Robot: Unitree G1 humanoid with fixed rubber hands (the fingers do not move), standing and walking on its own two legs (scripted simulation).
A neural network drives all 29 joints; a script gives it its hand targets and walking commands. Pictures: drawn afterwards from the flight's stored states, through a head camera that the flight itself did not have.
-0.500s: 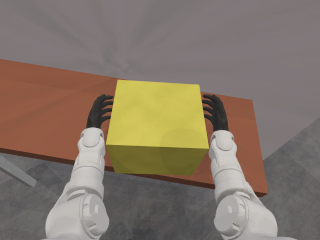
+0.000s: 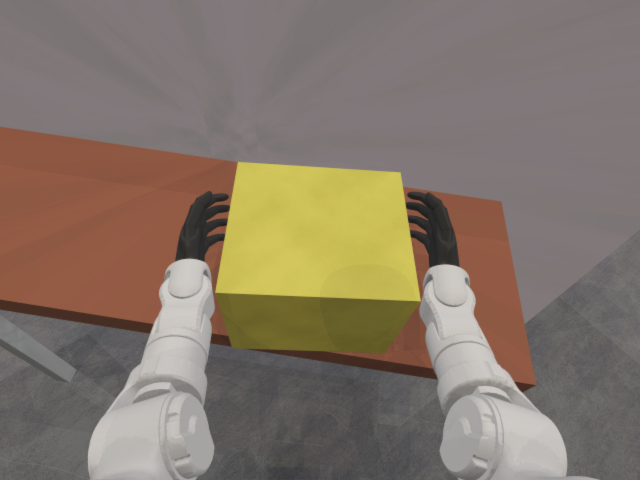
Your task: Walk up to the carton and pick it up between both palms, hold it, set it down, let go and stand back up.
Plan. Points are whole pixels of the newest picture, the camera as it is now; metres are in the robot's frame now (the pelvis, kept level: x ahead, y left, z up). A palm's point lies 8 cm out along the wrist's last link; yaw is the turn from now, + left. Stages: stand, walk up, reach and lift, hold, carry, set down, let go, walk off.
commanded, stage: reach and lift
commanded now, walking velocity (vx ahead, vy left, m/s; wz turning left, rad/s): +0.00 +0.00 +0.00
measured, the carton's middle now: (314, 261) +0.41 +0.03 -0.01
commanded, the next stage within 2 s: none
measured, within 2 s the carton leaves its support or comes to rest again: neither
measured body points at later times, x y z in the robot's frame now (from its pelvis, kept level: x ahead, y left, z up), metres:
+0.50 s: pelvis -0.01 +0.00 +0.00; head +0.00 +0.03 +0.45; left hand +0.39 +0.20 +0.07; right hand +0.40 -0.13 +0.10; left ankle +0.04 +0.11 -0.75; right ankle -0.04 -0.10 -0.75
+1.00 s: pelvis -0.02 +0.00 +0.00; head -0.04 +0.03 +0.45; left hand +0.37 +0.19 +0.12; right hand +0.38 -0.14 +0.12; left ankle +0.04 +0.11 -0.75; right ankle -0.04 -0.10 -0.75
